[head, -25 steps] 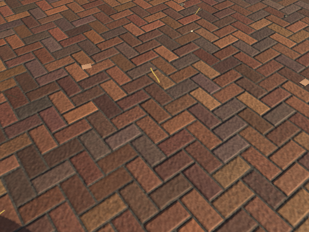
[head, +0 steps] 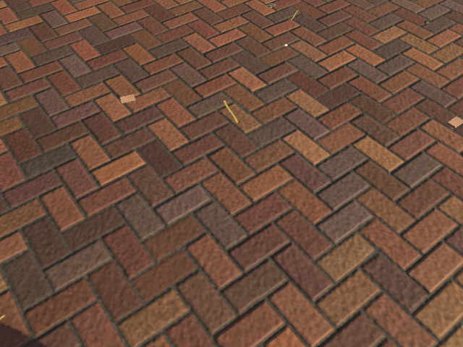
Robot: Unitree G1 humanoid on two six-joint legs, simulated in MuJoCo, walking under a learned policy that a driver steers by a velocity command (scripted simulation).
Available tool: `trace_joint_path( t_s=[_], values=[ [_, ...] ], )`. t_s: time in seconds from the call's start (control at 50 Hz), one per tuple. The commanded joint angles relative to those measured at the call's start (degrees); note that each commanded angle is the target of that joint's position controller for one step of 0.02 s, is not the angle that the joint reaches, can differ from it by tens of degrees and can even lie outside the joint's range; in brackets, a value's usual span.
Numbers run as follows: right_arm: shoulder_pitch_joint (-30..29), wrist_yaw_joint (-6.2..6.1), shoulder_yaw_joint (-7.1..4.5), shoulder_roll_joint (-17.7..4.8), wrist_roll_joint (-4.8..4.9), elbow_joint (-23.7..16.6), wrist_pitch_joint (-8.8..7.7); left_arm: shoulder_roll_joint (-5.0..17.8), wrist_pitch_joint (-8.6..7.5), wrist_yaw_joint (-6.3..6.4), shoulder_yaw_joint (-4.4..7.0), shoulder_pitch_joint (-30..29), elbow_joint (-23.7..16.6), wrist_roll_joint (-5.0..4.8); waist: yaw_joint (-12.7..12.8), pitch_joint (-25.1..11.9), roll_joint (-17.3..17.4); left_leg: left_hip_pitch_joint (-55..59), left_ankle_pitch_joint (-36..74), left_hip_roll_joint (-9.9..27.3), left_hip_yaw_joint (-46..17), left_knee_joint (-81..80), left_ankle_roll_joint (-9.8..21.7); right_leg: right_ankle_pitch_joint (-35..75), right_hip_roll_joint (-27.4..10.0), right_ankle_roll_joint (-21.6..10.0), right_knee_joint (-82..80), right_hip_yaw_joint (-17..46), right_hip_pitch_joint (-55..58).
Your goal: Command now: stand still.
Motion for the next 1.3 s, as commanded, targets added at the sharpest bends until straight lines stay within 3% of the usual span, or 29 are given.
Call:
trace_joint_path(
  t_s=[0.02,1.0,1.02,1.08,1.14,1.2,1.22,1.26,1.28,1.3],
  values=[
    [4.1,-0.16,-0.57,-4.2,0.0,-0.2,-0.2,4.3,-0.23,0.18,0.6,4.1,-0.3,0.0,0.0,3.2,0.1,-1.8,3.2,5.1,-4.9,-4.2,1.7,1.9,-5.1,-1.4,-4.7,5.1,-2.1],
    [6.6,-0.44,-0.69,-2.2,-0.03,0.2,-0.35,2.4,-0.51,0.53,0.79,6.2,0.7,-0.03,-0.1,4.0,0.1,-1.0,5.7,5.3,-4.3,-3.3,1.6,5.1,-5.0,-1.6,-3.9,4.9,-0.8],
    [7.1,-0.42,-0.61,-2.0,-0.11,0.3,-0.31,2.2,-0.47,0.5,0.73,6.6,0.8,0.03,-0.1,2.8,0.1,-0.6,1.7,4.9,-4.1,-3.8,1.7,0.9,-4.5,-1.7,-4.4,4.8,-0.4],
    [7.1,-0.14,-1.53,-3.6,-0.44,-0.7,0.28,4.3,0.22,0.25,1.83,6.5,-0.1,0.24,-0.1,5.3,-0.6,-4.7,-19.7,1.9,-3.1,-1.0,3.6,-21.5,-2.4,-3.9,-3.1,5.0,-4.2],
    [5.8,0.46,-1.51,-2.2,-0.76,-3.0,-0.02,4.2,0.21,-0.13,2.26,8.2,-1.2,0.26,0.9,10.7,-2.0,-12.5,-26.6,1.7,-4.3,2.6,5.0,-31.5,-4.8,-6.6,-4.1,10.5,-6.4],
    [2.2,1.4,-1.27,-0.5,-1.51,-6.1,-1.88,7.7,-0.52,-0.26,3.83,13.6,-0.2,0.46,3.0,8.5,-8.6,-18.3,-14.3,-0.9,2.1,13.7,4.1,-33.8,-13.5,-11.5,-11.7,23.8,2.0],
    [0.8,1.73,-1.43,-1.2,-1.74,-7.2,-2.56,8.3,-0.65,-0.4,4.25,13.4,-0.3,0.46,2.9,9.0,-8.5,-17.7,-12.4,0.0,3.3,15.0,4.1,-33.2,-15.8,-12.8,-13.3,26.1,0.7],
    [3.7,2.35,-1.7,-1.1,-1.16,-7.4,-3.68,8.2,-0.98,-0.71,4.48,9.4,-1.7,0.29,-0.1,9.2,-7.0,-9.4,-12.9,0.3,3.2,10.9,4.9,-30.8,-14.6,-12.0,-12.0,23.2,-6.2],
    [9.3,2.44,-1.74,-0.3,-0.67,-5.8,-4.13,7.8,-1.14,-0.81,4.47,5.6,-2.9,0.0,-3.4,9.5,-6.4,-0.1,-12.0,-0.3,3.1,5.2,5.6,-28.7,-12.1,-10.4,-8.6,19.2,-12.8],
    [16.8,2.07,-2.26,-1.5,-0.49,-3.3,-4.56,6.1,-1.71,-0.96,4.08,0.5,-5.0,-0.25,-7.1,9.5,-1.7,11.9,-12.0,2.1,-2.3,-1.0,6.4,-23.6,-7.5,-7.7,-1.0,12.6,-22.4]
  ],
)
Keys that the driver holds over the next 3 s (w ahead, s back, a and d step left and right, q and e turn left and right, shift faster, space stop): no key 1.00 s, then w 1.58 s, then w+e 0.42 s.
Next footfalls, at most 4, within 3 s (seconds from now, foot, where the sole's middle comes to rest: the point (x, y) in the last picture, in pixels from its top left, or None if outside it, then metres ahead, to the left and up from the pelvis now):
1.70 right None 0.42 -0.06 -0.78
2.26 left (210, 278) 0.74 0.10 -0.78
2.82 right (260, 204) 1.04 -0.07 -0.78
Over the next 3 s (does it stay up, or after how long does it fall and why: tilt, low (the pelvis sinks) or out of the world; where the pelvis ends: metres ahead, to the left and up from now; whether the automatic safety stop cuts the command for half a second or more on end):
stays up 0.99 -0.02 -0.01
